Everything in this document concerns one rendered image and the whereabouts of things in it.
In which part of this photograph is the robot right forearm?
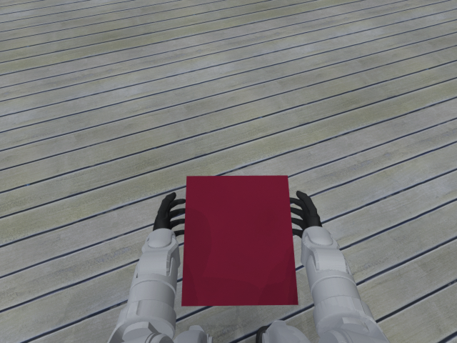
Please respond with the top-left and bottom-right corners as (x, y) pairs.
(301, 226), (390, 343)

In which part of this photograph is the right robot hand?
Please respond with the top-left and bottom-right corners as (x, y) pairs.
(290, 191), (322, 238)

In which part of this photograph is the right robot upper arm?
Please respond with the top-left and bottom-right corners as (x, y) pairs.
(318, 328), (388, 343)

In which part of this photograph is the robot right thigh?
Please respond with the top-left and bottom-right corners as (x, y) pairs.
(262, 325), (311, 343)

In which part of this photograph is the carton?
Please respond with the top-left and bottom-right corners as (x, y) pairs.
(181, 175), (298, 307)

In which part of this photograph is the robot left forearm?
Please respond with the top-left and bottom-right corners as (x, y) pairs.
(107, 228), (180, 343)

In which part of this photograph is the left robot shin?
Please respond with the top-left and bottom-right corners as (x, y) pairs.
(189, 325), (205, 332)

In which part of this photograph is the left robot hand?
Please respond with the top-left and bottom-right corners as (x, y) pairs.
(153, 192), (186, 237)

